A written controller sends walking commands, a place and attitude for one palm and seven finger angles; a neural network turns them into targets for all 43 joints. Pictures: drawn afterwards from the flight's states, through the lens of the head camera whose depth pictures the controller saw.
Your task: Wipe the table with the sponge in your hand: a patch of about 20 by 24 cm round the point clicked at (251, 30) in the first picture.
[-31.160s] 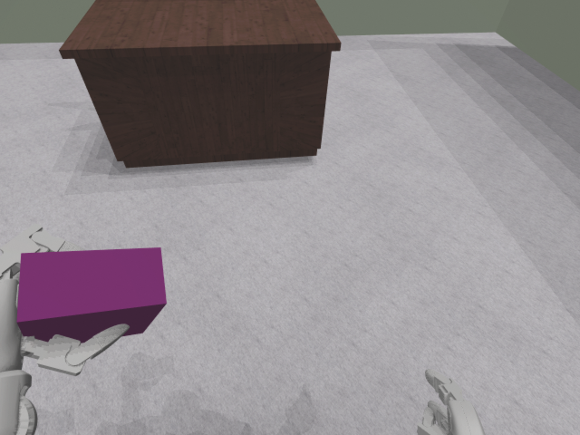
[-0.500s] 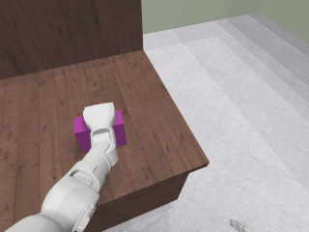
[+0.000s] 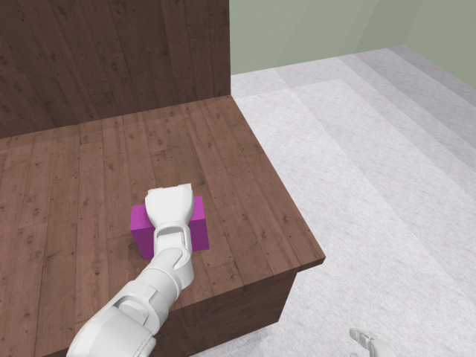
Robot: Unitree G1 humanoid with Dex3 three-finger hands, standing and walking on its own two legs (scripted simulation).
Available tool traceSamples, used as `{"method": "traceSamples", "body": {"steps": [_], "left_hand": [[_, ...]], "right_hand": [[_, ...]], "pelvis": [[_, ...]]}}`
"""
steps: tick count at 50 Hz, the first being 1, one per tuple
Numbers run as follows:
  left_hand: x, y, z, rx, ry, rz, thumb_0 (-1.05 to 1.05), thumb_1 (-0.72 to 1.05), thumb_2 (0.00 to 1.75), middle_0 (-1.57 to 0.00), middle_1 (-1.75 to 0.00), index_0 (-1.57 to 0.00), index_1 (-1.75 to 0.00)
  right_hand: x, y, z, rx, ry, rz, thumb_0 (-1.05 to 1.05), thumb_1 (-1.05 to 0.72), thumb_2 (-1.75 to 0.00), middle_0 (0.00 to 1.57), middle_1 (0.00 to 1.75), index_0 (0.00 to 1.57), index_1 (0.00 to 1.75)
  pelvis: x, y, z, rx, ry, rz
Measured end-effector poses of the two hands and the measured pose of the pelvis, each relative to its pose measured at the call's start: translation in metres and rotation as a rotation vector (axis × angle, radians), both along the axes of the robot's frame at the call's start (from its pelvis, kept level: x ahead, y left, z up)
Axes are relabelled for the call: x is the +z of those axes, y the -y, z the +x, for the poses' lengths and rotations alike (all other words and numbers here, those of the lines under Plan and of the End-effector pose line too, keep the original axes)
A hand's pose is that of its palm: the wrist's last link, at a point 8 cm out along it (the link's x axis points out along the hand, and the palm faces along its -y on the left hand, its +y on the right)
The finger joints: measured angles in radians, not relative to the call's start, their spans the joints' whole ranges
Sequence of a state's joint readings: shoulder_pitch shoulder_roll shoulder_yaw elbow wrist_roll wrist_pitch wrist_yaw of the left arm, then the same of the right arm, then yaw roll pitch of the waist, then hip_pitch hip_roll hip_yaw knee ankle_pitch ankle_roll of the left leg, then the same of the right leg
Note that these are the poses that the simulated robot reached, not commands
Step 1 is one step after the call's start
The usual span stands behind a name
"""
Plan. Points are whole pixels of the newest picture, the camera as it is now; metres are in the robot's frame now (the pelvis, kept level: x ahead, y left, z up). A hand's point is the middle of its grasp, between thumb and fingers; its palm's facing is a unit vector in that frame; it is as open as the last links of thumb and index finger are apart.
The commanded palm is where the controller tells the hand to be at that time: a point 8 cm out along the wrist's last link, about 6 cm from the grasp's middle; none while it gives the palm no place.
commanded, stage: wipe back along the third lane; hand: left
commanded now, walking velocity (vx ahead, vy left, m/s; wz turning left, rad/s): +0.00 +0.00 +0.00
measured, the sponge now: (174, 233) +0.36 +0.17 -0.05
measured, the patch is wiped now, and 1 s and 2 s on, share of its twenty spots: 1.00 1.00 1.00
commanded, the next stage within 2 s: slide back across to the middle lane in 1.28 s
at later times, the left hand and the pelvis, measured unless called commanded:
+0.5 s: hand (182, 240) +0.33 +0.14 -0.01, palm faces -0.05 -0.01 -1.00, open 9.8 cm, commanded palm +0.28 +0.12 +0.01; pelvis -0.02 -0.01 +0.00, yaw +0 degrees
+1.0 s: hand (183, 240) +0.33 +0.14 -0.02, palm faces -0.06 +0.00 -1.00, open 9.8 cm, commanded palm +0.29 +0.12 +0.01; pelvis -0.02 -0.02 +0.00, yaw +0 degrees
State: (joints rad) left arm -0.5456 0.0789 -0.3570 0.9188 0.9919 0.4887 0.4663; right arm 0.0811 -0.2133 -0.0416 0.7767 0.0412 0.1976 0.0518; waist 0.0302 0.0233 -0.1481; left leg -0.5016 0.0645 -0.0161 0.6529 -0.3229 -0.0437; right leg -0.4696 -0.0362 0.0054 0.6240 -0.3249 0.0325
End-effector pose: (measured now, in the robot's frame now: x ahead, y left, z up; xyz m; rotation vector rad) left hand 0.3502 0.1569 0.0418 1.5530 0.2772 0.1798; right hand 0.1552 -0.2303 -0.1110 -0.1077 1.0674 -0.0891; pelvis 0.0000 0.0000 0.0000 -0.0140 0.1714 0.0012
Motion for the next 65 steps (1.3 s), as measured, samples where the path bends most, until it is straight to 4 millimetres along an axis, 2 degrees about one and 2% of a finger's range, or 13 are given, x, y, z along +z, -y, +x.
{"method": "traceSamples", "body": {"steps": [11, 22, 30, 41, 65], "left_hand": [[0.0, 0.011, -0.023, -0.011, 0.015, 0.001, -0.01, -0.46, 1.07, -0.73, -1.36, -0.74, -1.39], [-0.001, 0.022, -0.042, -0.017, 0.022, 0.001, 0.0, -0.46, 1.07, -0.73, -1.37, -0.73, -1.39], [-0.002, 0.023, -0.04, -0.009, 0.002, 0.007, 0.0, -0.46, 1.07, -0.73, -1.37, -0.73, -1.39], [-0.003, 0.024, -0.04, -0.006, 0.005, 0.012, 0.0, -0.47, 1.07, -0.73, -1.37, -0.74, -1.39], [-0.003, 0.025, -0.041, -0.009, 0.015, 0.014, -0.01, -0.47, 1.07, -0.73, -1.36, -0.74, -1.39]], "right_hand": [[0.001, -0.008, 0.005, 0.034, 0.031, 0.033, 0.01, -0.91, -0.9, 0.2, 0.29, 0.2, 0.3], [0.005, -0.003, 0.006, 0.047, 0.052, 0.04, 0.01, -0.91, -0.9, 0.2, 0.29, 0.2, 0.3], [0.004, 0.005, 0.005, 0.041, 0.061, 0.022, 0.01, -0.91, -0.9, 0.2, 0.29, 0.2, 0.3], [-0.003, 0.013, -0.007, 0.028, 0.033, 0.015, 0.01, -0.91, -0.9, 0.2, 0.29, 0.2, 0.3], [-0.003, 0.009, -0.011, 0.027, 0.038, 0.021, 0.01, -0.91, -0.9, 0.2, 0.29, 0.2, 0.3]], "pelvis": [[-0.001, 0.003, -0.009, 0.004, 0.024, 0.003], [-0.001, 0.01, -0.015, 0.006, 0.049, 0.008], [-0.001, 0.015, -0.018, 0.005, 0.043, 0.01], [-0.002, 0.018, -0.019, 0.007, 0.036, 0.012], [-0.004, 0.017, -0.024, 0.006, 0.033, 0.011]]}}
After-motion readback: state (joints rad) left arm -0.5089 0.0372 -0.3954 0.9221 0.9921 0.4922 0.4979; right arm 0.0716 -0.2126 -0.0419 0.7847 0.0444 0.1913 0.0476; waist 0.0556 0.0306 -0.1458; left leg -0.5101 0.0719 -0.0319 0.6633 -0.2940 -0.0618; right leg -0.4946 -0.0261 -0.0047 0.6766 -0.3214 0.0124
